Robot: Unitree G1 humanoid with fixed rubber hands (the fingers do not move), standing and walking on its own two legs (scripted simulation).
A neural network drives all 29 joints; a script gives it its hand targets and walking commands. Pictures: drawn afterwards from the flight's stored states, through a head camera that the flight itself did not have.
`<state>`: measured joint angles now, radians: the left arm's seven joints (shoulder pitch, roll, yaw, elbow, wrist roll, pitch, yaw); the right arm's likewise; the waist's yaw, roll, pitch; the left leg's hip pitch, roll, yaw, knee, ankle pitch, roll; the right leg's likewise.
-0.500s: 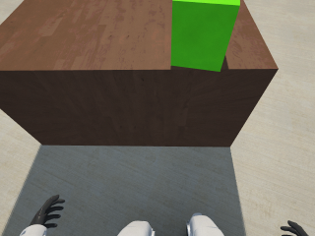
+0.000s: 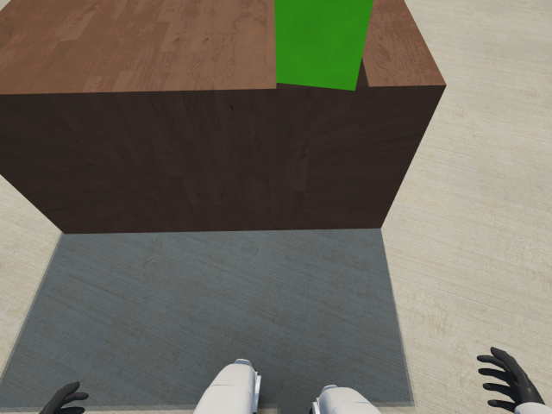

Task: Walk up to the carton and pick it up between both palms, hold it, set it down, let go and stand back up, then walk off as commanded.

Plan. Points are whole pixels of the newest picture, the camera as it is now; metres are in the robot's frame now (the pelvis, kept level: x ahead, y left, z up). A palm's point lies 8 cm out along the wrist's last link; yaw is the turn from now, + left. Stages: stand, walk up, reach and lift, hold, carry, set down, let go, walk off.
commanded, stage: walk off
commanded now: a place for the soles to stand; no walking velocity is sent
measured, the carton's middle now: (324, 15) +0.93 -0.04 +0.08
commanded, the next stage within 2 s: stand in 1.50 s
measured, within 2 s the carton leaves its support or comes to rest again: neither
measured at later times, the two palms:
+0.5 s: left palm out of the picture -0.04 +0.36 -0.08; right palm out of the picture -0.04 -0.30 -0.08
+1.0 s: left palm out of the picture -0.09 +0.34 -0.07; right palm out of the picture -0.06 -0.30 -0.07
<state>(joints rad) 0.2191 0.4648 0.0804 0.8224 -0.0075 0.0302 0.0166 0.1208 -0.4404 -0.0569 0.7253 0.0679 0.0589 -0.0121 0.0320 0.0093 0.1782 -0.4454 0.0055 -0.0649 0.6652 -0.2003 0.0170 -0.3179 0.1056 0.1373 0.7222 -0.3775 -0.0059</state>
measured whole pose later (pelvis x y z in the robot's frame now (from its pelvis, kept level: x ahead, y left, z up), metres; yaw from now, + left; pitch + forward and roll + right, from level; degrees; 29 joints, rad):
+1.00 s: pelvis -0.18 +0.02 +0.02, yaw +1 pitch -1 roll +0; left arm 0.15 0.39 0.05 0.88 -0.01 -0.02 0.02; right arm 0.16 -0.43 -0.06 0.84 0.07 0.01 -0.01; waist 0.03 0.02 0.09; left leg -0.22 -0.01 -0.08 0.56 -0.29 0.01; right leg -0.21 0.06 0.15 0.54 -0.31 -0.01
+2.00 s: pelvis -0.19 +0.01 +0.03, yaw +1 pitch +0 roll +1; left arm 0.08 0.39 0.02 1.03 -0.01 -0.03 0.02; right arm 0.09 -0.43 -0.06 1.04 0.07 -0.02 0.00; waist 0.03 0.02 0.02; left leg -0.20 -0.02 -0.08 0.41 -0.22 -0.01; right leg -0.21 0.04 0.15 0.45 -0.24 -0.01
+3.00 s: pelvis -0.20 +0.01 +0.03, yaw +1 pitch +0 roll +0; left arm 0.08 0.40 0.01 1.06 -0.01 -0.03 0.02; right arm 0.09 -0.43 -0.06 1.10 0.07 -0.02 0.01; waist 0.03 -0.01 0.02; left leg -0.19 -0.01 -0.08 0.39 -0.19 -0.01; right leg -0.20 0.04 0.15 0.41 -0.20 0.00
